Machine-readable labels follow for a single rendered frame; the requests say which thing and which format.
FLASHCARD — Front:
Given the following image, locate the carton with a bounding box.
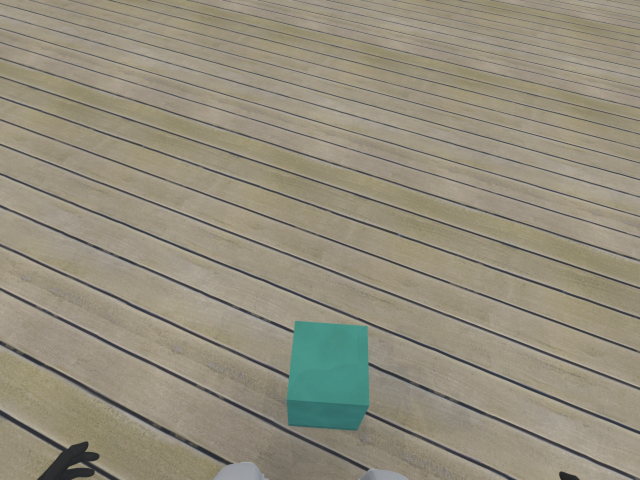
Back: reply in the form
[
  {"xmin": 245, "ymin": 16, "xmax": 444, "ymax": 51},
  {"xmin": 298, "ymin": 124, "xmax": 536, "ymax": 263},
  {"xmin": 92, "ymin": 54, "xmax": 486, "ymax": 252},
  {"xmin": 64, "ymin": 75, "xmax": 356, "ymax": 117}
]
[{"xmin": 287, "ymin": 321, "xmax": 369, "ymax": 431}]

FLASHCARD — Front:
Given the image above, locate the left robot hand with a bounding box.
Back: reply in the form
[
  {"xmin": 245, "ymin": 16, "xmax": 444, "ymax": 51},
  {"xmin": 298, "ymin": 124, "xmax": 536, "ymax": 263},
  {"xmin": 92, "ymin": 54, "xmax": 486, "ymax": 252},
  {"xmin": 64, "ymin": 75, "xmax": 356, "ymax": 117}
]
[{"xmin": 37, "ymin": 441, "xmax": 100, "ymax": 480}]

